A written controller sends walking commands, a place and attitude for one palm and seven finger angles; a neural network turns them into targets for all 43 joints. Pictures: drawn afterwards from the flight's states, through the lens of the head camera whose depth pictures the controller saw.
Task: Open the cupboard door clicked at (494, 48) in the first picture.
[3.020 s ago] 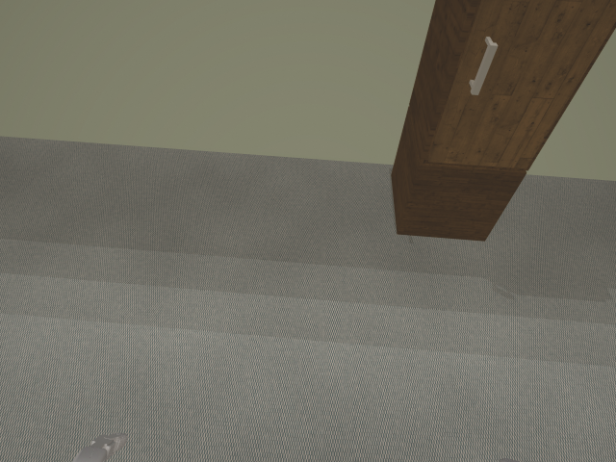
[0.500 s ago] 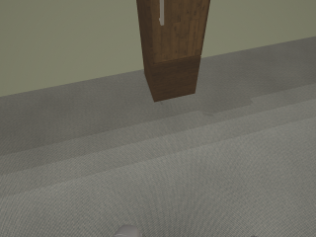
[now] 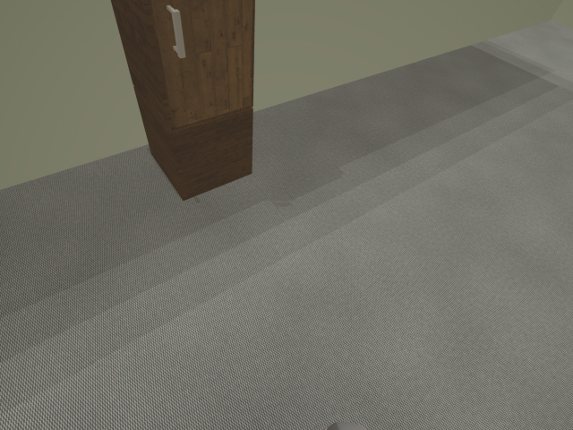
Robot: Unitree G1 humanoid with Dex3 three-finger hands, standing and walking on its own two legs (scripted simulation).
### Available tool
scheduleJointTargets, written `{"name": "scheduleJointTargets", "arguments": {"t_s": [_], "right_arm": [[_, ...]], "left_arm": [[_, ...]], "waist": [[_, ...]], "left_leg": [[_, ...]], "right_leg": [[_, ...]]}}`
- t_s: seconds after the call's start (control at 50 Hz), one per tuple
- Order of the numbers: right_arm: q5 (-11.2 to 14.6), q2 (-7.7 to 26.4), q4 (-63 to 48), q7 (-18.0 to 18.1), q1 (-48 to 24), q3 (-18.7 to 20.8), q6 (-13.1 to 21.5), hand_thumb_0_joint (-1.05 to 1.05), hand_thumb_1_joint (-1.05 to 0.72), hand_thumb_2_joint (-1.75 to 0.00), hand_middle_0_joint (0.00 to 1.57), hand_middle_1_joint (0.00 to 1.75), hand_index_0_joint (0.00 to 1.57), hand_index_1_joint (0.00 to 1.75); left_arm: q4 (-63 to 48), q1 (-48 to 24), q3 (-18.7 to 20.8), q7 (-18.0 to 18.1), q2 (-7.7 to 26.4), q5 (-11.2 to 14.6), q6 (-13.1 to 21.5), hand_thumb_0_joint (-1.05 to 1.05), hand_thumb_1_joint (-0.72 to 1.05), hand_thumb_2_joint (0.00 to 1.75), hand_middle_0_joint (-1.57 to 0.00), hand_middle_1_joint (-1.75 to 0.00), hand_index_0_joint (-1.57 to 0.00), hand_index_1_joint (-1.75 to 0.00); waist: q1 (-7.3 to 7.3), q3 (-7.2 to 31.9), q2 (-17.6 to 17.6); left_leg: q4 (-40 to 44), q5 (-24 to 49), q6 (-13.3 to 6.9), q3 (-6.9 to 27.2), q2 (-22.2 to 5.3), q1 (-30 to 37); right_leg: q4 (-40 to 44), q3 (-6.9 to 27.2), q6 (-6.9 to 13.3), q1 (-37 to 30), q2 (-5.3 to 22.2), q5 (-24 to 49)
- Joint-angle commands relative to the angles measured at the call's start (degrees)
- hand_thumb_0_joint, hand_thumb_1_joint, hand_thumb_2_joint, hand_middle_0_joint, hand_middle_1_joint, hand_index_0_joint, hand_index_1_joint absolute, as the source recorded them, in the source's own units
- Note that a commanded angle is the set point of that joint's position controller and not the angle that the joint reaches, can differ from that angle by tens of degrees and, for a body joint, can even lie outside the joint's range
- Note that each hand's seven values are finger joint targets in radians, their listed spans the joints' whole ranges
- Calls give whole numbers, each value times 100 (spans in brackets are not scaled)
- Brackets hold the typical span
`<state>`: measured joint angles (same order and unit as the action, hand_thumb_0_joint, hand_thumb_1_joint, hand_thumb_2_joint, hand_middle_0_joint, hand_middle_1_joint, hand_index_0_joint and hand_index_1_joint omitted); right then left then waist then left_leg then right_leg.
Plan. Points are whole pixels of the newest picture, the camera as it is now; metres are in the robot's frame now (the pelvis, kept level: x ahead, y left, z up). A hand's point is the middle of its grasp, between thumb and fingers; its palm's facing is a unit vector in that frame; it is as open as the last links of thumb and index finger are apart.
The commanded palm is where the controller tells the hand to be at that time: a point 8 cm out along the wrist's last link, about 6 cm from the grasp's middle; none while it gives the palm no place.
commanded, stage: walk to a spot facing it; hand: left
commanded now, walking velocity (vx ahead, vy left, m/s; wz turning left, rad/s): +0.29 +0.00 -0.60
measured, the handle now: (175, 32) +1.16 +0.43 +0.00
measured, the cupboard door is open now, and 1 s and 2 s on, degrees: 0 0 0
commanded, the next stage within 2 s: turn to face it in 1.50 s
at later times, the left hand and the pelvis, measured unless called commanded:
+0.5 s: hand (244, 399) +0.20 +0.07 -0.16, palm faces -0.26 -0.94 -0.22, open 7.3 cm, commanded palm none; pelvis +0.09 -0.09 +0.00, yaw -16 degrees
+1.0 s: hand (267, 284) +0.43 +0.06 -0.18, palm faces -0.32 -0.94 -0.14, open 7.3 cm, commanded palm none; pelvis +0.33 -0.10 +0.00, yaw -24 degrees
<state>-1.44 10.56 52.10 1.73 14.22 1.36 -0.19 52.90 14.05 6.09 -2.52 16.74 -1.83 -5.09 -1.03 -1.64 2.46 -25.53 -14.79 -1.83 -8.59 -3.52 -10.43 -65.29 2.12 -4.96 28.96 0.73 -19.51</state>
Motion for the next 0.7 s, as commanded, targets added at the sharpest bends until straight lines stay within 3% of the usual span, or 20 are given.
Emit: {"name": "scheduleJointTargets", "arguments": {"t_s": [0.0,0.1,0.18,0.2,0.22,0.24,0.26,0.28,0.3,0.32,0.34,0.38,0.4,0.44,0.48,0.54,0.6,0.64,0.66,0.68], "right_arm": [[3,1212,-112,32,652,363,222,0,-90,-90,20,30,20,30],[-36,1307,44,-11,708,416,250,0,-90,-90,20,30,20,30],[-65,1373,149,-72,638,451,251,0,-90,-90,20,30,20,30],[-66,1366,163,-87,560,449,250,0,-90,-90,20,30,20,30],[-63,1334,200,-101,564,431,239,0,-90,-90,20,30,20,30],[-46,1240,212,-133,551,402,224,0,-90,-90,20,30,20,30],[38,867,94,-195,584,306,211,0,-90,-90,20,30,20,30],[5,643,-308,-240,-122,174,210,0,-90,-90,20,30,20,30],[-23,865,-399,-227,-445,243,205,0,-90,-90,20,30,20,30],[-3,885,-306,-244,-416,277,209,0,-90,-90,20,30,20,30],[-22,860,-218,-247,-432,291,217,0,-90,-90,20,30,20,30],[-68,798,39,-267,-113,311,189,0,-90,-90,20,30,20,30],[-75,699,104,-274,29,292,167,0,-90,-90,20,30,20,30],[-61,606,126,-288,26,278,148,0,-90,-90,20,30,20,30],[-41,551,34,-319,-189,263,169,0,-90,-90,20,30,20,30],[-12,494,-141,-359,-671,223,209,0,-90,-90,20,30,20,30],[11,401,-229,-395,-1005,173,267,0,-90,-90,20,30,20,30],[18,473,-118,-354,-689,196,321,0,-90,-90,20,30,20,30],[-5,583,71,-302,-93,236,351,0,-90,-90,20,30,20,30],[-34,788,355,-246,773,291,376,0,-90,-90,20,30,20,30]], "left_arm": [[-678,-890,-24,-91,169,-4,210,0,90,90,-20,-30,-20,-30],[-705,-1075,-48,-145,28,9,245,0,90,90,-20,-30,-20,-30],[-687,-1016,-87,-134,-109,18,333,0,90,90,-20,-30,-20,-30],[-638,-862,-70,-116,-118,25,368,0,90,90,-20,-30,-20,-30],[-508,-576,-60,-93,-85,23,416,0,90,90,-20,-30,-20,-30],[-279,13,-29,-41,96,14,481,0,90,90,-20,-30,-20,-30],[-61,681,84,61,750,-34,579,0,90,90,-20,-30,-20,-30],[107,1240,176,149,1328,69,580,0,90,90,-20,-30,-20,-30],[134,1289,178,224,1272,122,571,0,90,90,-20,-30,-20,-30],[89,952,130,253,1076,119,632,0,90,90,-20,-30,-20,-30],[83,658,69,252,883,109,687,0,90,90,-20,-30,-20,-30],[14,196,-89,263,446,86,766,0,90,90,-20,-30,-20,-30],[38,193,-123,257,367,76,817,0,90,90,-20,-30,-20,-30],[194,407,-162,254,331,74,904,0,90,90,-20,-30,-20,-30],[343,595,-184,287,289,63,956,0,90,90,-20,-30,-20,-30],[491,747,-204,334,264,54,973,0,90,90,-20,-30,-20,-30],[630,867,-227,374,254,46,964,0,90,90,-20,-30,-20,-30],[667,795,-200,384,377,56,971,0,90,90,-20,-30,-20,-30],[707,725,-183,388,398,59,975,0,90,90,-20,-30,-20,-30],[704,669,-159,387,398,91,973,0,90,90,-20,-30,-20,-30]], "waist": [[451,-221,-1086],[464,-255,-1195],[410,42,-1280],[292,84,-1252],[149,232,-989],[-133,480,-421],[-431,845,1033],[-761,606,1862],[-739,372,1174],[-555,168,991],[-419,-109,960],[-16,-409,473],[94,-397,368],[137,-348,377],[109,-315,445],[33,-384,479],[-30,-485,601],[171,-299,559],[463,27,435],[818,438,242]], "left_leg": [[1513,-1136,-613,1488,-1695,760],[1615,-1633,-514,1003,-1882,496],[1247,-1273,-380,483,-1922,329],[1002,-1075,-302,310,-1919,232],[487,-983,-162,78,-1761,47],[-448,-900,73,-263,-1488,-437],[-2147,-1372,370,-836,-990,-1974],[-3563,-2202,530,-335,-350,-3444],[-4043,-1702,447,357,-482,-3707],[-4134,-1129,413,525,-661,-3616],[-4184,-842,450,540,-693,-3547],[-3844,-271,554,546,-748,-3055],[-3708,-160,600,450,-667,-2884],[-3500,45,653,339,-552,-2859],[-3244,263,637,308,-502,-2960],[-2555,513,547,262,-472,-2915],[-1687,595,389,160,-304,-2259],[-1280,480,228,45,-48,-1378],[-974,561,161,-22,124,-627],[-649,841,112,123,114,448]], "right_leg": [[644,-253,41,983,305,-125],[1619,-514,173,446,449,-264],[2628,-837,322,-512,268,-507],[3010,-872,367,-870,229,-408],[3585,-1024,413,-1500,78,-76],[4112,-1054,523,-2548,-14,243],[4741,474,944,-4055,1164,-823],[5305,2671,1460,-4162,2227,-771],[5410,2615,1661,-3891,2324,-543],[5433,2272,1570,-3480,2078,-661],[5494,2126,1526,-3112,1932,-575],[5441,1119,1384,-2476,1539,464],[5383,832,1346,-2384,1367,1123],[5274,559,1330,-2520,1216,2241],[5210,478,1373,-2717,1159,2824],[5170,454,1391,-2860,1153,3004],[5075,449,1277,-2725,1109,3320],[4576,393,1249,-2639,1125,4220],[3943,291,1161,-2596,1011,4578],[2896,172,1015,-2279,830,4374]]}}
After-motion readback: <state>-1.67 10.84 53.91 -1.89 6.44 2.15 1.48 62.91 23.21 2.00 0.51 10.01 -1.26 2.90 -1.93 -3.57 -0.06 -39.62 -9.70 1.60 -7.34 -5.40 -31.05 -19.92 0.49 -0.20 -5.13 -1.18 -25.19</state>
